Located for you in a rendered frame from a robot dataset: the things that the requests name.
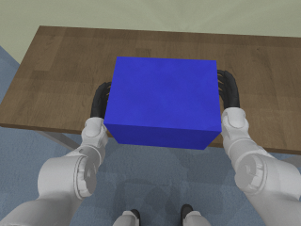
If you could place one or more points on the carton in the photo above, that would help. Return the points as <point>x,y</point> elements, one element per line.
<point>164,102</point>

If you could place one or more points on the robot right hand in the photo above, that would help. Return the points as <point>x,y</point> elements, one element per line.
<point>229,92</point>

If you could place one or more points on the robot left upper arm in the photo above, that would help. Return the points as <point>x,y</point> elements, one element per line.
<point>64,183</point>

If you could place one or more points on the left robot forearm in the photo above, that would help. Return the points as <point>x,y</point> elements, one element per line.
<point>94,139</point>

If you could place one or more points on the right robot foot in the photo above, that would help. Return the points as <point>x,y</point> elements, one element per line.
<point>186,209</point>

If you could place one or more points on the table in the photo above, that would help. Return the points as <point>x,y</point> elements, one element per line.
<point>53,89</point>

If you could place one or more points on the right robot forearm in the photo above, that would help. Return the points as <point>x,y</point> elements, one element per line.
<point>236,139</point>

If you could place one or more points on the robot right upper arm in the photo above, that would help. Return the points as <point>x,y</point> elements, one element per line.
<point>273,187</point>

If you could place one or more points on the right robot thigh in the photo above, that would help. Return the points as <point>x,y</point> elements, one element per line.
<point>195,220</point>

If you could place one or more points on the robot left hand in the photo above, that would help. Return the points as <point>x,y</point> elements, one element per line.
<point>99,104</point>

